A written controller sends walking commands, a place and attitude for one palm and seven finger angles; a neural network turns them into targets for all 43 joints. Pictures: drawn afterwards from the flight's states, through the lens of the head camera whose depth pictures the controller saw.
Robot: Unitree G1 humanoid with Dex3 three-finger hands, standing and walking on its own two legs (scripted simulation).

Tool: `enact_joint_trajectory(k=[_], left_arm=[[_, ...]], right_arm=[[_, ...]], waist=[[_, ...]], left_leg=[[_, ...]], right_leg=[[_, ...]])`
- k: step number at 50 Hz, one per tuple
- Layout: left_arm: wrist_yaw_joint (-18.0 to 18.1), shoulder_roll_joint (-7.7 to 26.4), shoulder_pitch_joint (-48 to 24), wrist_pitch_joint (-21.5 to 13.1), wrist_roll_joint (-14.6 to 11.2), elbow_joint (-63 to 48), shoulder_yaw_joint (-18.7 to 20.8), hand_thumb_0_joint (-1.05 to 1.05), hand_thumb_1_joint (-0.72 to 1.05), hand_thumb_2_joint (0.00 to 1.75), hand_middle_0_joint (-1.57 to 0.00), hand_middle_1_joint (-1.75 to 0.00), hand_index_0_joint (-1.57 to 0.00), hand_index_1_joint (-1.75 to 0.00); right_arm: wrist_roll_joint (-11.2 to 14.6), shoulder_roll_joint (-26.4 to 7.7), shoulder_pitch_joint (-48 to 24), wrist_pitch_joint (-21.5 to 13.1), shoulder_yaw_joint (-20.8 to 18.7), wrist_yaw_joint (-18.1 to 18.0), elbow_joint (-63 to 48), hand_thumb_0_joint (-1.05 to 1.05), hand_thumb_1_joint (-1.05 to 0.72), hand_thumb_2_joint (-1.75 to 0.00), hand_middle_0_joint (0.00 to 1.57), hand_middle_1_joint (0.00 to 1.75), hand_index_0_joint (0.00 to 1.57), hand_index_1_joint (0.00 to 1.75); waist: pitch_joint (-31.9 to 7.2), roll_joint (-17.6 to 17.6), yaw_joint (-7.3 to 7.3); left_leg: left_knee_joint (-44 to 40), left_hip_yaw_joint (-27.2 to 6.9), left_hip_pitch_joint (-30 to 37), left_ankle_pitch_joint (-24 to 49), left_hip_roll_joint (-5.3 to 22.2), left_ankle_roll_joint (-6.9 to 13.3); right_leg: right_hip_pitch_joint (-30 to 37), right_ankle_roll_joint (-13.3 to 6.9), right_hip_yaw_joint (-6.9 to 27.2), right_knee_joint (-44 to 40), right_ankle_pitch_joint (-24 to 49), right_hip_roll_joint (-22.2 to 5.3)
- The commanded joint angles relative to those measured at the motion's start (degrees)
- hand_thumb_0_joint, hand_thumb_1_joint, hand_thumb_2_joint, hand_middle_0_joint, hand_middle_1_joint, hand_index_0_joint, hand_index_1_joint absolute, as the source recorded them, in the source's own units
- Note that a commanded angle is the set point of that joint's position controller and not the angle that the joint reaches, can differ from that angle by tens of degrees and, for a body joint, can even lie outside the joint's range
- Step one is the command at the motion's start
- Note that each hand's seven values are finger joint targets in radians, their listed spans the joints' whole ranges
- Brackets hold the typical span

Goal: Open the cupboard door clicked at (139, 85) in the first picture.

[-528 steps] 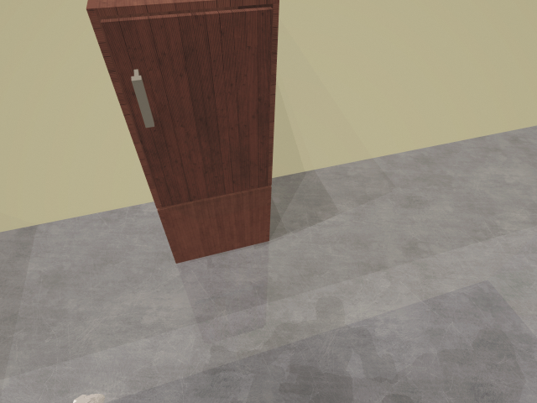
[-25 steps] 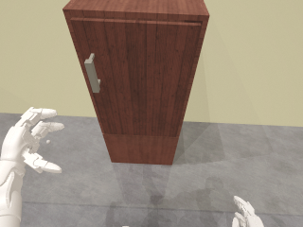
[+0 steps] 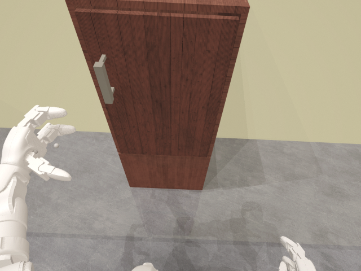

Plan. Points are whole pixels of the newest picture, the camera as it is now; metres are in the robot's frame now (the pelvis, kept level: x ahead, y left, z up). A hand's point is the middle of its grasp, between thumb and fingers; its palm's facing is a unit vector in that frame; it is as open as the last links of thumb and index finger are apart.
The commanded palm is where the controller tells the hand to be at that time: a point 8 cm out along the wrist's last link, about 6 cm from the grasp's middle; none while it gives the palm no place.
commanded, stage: move the hooked fingers beside the handle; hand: left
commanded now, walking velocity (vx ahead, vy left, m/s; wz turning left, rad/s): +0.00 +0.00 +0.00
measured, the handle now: (106, 79) +0.58 +0.25 +0.08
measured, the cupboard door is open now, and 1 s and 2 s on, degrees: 0 0 0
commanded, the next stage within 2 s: none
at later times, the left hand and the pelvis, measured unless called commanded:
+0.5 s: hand (66, 120) +0.41 +0.29 +0.09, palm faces +0.01 -1.00 +0.00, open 14.0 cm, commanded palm +0.39 +0.34 +0.09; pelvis +0.01 +0.02 -0.01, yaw -2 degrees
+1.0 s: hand (75, 100) +0.48 +0.30 +0.09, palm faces +0.01 -1.00 -0.01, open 14.0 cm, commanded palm +0.47 +0.35 +0.08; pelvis +0.01 +0.02 -0.02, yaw -2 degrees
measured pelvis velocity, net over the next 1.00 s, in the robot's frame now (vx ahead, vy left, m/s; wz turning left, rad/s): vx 0.01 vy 0.02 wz -0.04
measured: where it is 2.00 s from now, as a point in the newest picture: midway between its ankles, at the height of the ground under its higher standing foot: outside the picture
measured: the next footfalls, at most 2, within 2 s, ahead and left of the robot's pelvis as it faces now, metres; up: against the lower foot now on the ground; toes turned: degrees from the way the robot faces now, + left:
none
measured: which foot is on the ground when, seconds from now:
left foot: down 0.00-1.00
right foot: down 0.00-1.00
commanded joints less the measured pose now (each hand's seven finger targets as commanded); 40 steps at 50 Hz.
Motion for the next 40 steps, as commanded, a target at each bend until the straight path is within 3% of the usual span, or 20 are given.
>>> enact_joint_trajectory(k=[1, 3, 4, 6, 7, 9, 11, 14, 17, 21, 24, 25, 26, 28, 30, 33, 35, 37, 39, 40], left_arm=[[0.22, 18.63, -17.47, -2.31, -0.94, -6.17, 5.44, 0.00, -0.50, 0.30, -0.30, -1.20, -0.30, -1.20], [0.70, 21.76, -18.55, -2.96, -0.50, -6.35, 7.92, 0.00, -0.50, 0.30, -0.30, -1.20, -0.30, -1.20], [0.75, 19.74, -20.43, -3.54, -0.23, -7.09, 5.84, 0.00, -0.50, 0.30, -0.30, -1.20, -0.30, -1.20], [1.18, 19.32, -22.66, -4.84, 0.18, -7.23, 5.25, 0.00, -0.50, 0.30, -0.30, -1.20, -0.30, -1.20], [1.25, 18.75, -24.03, -5.33, -0.15, -7.41, 4.74, 0.00, -0.50, 0.30, -0.30, -1.20, -0.30, -1.20], [1.30, 18.29, -26.17, -5.60, 0.35, -5.07, 3.93, 0.00, -0.50, 0.30, -0.30, -1.20, -0.30, -1.20], [1.32, 20.72, -26.16, -5.32, 0.94, -0.61, 5.75, 0.00, -0.50, 0.30, -0.30, -1.20, -0.30, -1.20], [1.38, 20.08, -29.77, -5.76, 1.99, -1.17, 4.00, 0.00, -0.50, 0.30, -0.30, -1.20, -0.30, -1.20], [1.83, 22.08, -31.81, -6.37, 2.23, 1.18, 5.33, 0.00, -0.50, 0.30, -0.30, -1.20, -0.30, -1.20], [1.78, 23.28, -32.95, -7.04, 2.98, 3.35, 6.09, 0.00, -0.50, 0.30, -0.30, -1.20, -0.30, -1.20], [1.67, 21.89, -34.29, -7.36, 3.29, 3.08, 4.65, 0.00, -0.50, 0.30, -0.30, -1.20, -0.30, -1.20], [1.82, 22.45, -33.45, -7.33, 3.40, 3.61, 5.28, 0.00, -0.50, 0.30, -0.30, -1.20, -0.30, -1.20], [1.86, 21.60, -34.33, -7.00, 3.45, 5.33, 4.38, 0.00, -0.50, 0.30, -0.30, -1.20, -0.30, -1.20], [2.03, 23.99, -37.75, -7.03, 3.84, 8.22, 5.66, 0.00, -0.50, 0.30, -0.30, -1.20, -0.30, -1.20], [2.18, 23.45, -38.94, -7.32, 4.67, 8.42, 4.62, 0.00, -0.50, 0.30, -0.30, -1.20, -0.30, -1.20], [2.64, 25.24, -44.71, -8.42, 5.51, 10.79, 4.73, 0.00, -0.50, 0.30, -0.30, -1.20, -0.30, -1.20], [2.61, 24.89, -46.88, -8.94, 6.12, 12.41, 3.77, 0.00, -0.50, 0.30, -0.30, -1.20, -0.30, -1.20], [2.60, 27.77, -48.14, -9.49, 6.50, 13.83, 5.58, 0.00, -0.50, 0.30, -0.30, -1.20, -0.30, -1.20], [2.37, 27.26, -49.41, -9.38, 6.93, 15.74, 4.51, 0.00, -0.50, 0.30, -0.30, -1.20, -0.30, -1.20], [2.32, 28.90, -49.49, -9.15, 7.28, 17.18, 5.40, 0.00, -0.50, 0.30, -0.30, -1.20, -0.30, -1.20]], right_arm=[[-0.11, -9.01, 0.59, -1.28, -3.30, -0.06, -7.46, 0.00, -0.90, -0.90, 0.20, 0.30, 0.20, 0.30], [-0.32, -9.11, 1.22, -0.71, -3.37, 0.21, -8.07, 0.00, -0.90, -0.90, 0.20, 0.30, 0.20, 0.30], [-0.34, -8.92, 1.43, -0.52, -3.34, 0.36, -8.20, 0.00, -0.90, -0.90, 0.20, 0.30, 0.20, 0.30], [-0.32, -8.85, 2.25, -0.18, -3.59, 0.36, -7.86, 0.00, -0.90, -0.90, 0.20, 0.30, 0.20, 0.30], [-0.43, -9.01, 2.74, 0.01, -3.63, 0.37, -7.96, 0.00, -0.90, -0.90, 0.20, 0.30, 0.20, 0.30], [-0.40, -9.25, 3.52, 0.48, -3.78, 0.27, -7.09, 0.00, -0.90, -0.90, 0.20, 0.30, 0.20, 0.30], [-0.46, -9.72, 4.52, 1.04, -3.86, 0.19, -6.21, 0.00, -0.90, -0.90, 0.20, 0.30, 0.20, 0.30], [-0.64, -9.68, 5.18, 1.64, -3.91, 0.34, -6.19, 0.00, -0.90, -0.90, 0.20, 0.30, 0.20, 0.30], [-0.92, -10.18, 6.18, 2.54, -3.91, 0.41, -5.64, 0.00, -0.90, -0.90, 0.20, 0.30, 0.20, 0.30], [-1.04, -10.22, 7.06, 3.59, -4.16, 0.81, -5.48, 0.00, -0.90, -0.90, 0.20, 0.30, 0.20, 0.30], [-1.15, -10.09, 7.76, 4.38, -4.32, 1.14, -5.63, 0.00, -0.90, -0.90, 0.20, 0.30, 0.20, 0.30], [-1.19, -10.25, 7.88, 4.64, -4.46, 1.18, -5.72, 0.00, -0.90, -0.90, 0.20, 0.30, 0.20, 0.30], [-1.14, -10.19, 7.86, 4.97, -4.26, 1.25, -5.64, 0.00, -0.90, -0.90, 0.20, 0.30, 0.20, 0.30], [-1.21, -10.67, 8.54, 5.66, -4.24, 1.02, -5.03, 0.00, -0.90, -0.90, 0.20, 0.30, 0.20, 0.30], [-1.34, -10.54, 8.77, 6.05, -4.25, 1.16, -5.17, 0.00, -0.90, -0.90, 0.20, 0.30, 0.20, 0.30], [-1.57, -10.94, 9.67, 6.80, -4.17, 1.05, -4.15, 0.00, -0.90, -0.90, 0.20, 0.30, 0.20, 0.30], [-1.64, -10.98, 10.07, 7.14, -4.09, 1.06, -3.69, 0.00, -0.90, -0.90, 0.20, 0.30, 0.20, 0.30], [-1.89, -11.46, 10.88, 7.62, -4.08, 0.94, -3.33, 0.00, -0.90, -0.90, 0.20, 0.30, 0.20, 0.30], [-1.87, -11.25, 11.09, 8.03, -3.93, 1.08, -3.10, 0.00, -0.90, -0.90, 0.20, 0.30, 0.20, 0.30], [-1.90, -11.50, 11.38, 8.29, -3.83, 1.02, -3.00, 0.00, -0.90, -0.90, 0.20, 0.30, 0.20, 0.30]], waist=[[-13.94, 2.48, -0.70], [-15.61, 3.76, 0.09], [-16.43, 4.77, -0.64], [-16.81, 6.13, -1.18], [-17.07, 4.47, -1.63], [-17.50, 4.71, -2.55], [-16.40, 3.79, -2.34], [-19.13, 7.34, -2.52], [-19.12, 5.03, -2.85], [-20.25, 6.58, -2.86], [-21.96, 7.35, -3.32], [-21.87, 7.63, -3.01], [-19.99, 6.74, -3.70], [-19.14, 4.68, -4.14], [-19.86, 7.64, -4.24], [-20.35, 6.14, -5.66], [-20.72, 7.34, -6.29], [-22.70, 8.21, -6.11], [-22.18, 8.05, -6.72], [-22.22, 8.02, -6.58]], left_leg=[[-5.96, -1.78, 7.66, 8.85, -2.20, 1.22], [-5.83, -1.82, 7.68, 10.10, -2.18, 1.15], [-5.78, -1.76, 8.66, 10.24, -2.23, 1.20], [-5.69, -2.02, 10.16, 10.52, -1.98, 1.18], [-5.53, -2.39, 10.59, 11.07, -1.85, 1.31], [-5.45, -2.37, 10.77, 9.77, -1.70, 1.30], [-5.49, -2.56, 9.34, 9.17, -1.58, 1.25], [-5.51, -3.31, 12.44, 11.00, -1.43, 1.00], [-4.87, -3.53, 11.49, 12.69, -1.26, 1.09], [-4.52, -3.65, 12.50, 15.03, -0.92, 0.83], [-4.04, -4.02, 14.75, 18.17, -0.66, 0.60], [-4.08, -4.08, 14.64, 17.94, -0.52, 0.52], [-4.15, -3.83, 13.34, 16.21, -0.62, 0.73], [-3.94, -3.88, 11.32, 15.54, -0.58, 0.94], [-3.89, -4.17, 12.59, 15.29, -0.54, 0.68], [-3.06, -4.55, 12.13, 14.55, -0.34, 0.89], [-2.73, -4.72, 12.27, 13.36, -0.30, 0.89], [-1.91, -4.95, 12.85, 15.10, -0.24, 0.78], [-1.68, -4.95, 11.97, 14.25, -0.21, 0.87], [-1.35, -4.64, 10.60, 14.20, -0.24, 0.99]], right_leg=[[1.91, 1.01, 5.18, -6.83, 11.54, -0.15], [2.93, 0.68, 5.06, -6.02, 12.64, 0.14], [2.11, 0.71, 4.77, -5.74, 12.73, 0.28], [0.53, 0.60, 4.34, -5.52, 12.55, 0.63], [0.15, 0.45, 4.05, -5.15, 12.80, 1.05], [-1.38, 0.70, 3.98, -5.30, 11.58, 0.99], [-1.75, 0.68, 3.88, -5.34, 10.94, 0.93], [-3.40, 0.31, 3.25, -4.57, 11.36, 1.07], [-3.27, 0.15, 3.04, -4.07, 12.62, 1.36], [-4.25, 0.27, 2.80, -3.55, 14.02, 1.36], [-5.39, 0.31, 2.45, -3.09, 15.15, 1.57], [-5.87, 0.29, 2.44, -3.16, 14.56, 1.56], [-6.46, 0.41, 2.44, -3.48, 13.76, 1.59], [-6.41, 0.44, 2.47, -3.17, 13.90, 1.63], [-8.03, 0.35, 2.35, -3.00, 12.67, 1.48], [-9.35, 0.49, 2.60, -2.69, 11.86, 1.68], [-10.80, 0.52, 2.65, -2.57, 10.55, 1.59], [-10.80, 0.26, 2.77, -1.81, 11.46, 1.75], [-11.55, 0.56, 2.84, -1.97, 10.97, 1.73], [-10.93, 0.59, 3.08, -1.78, 11.40, 1.67]])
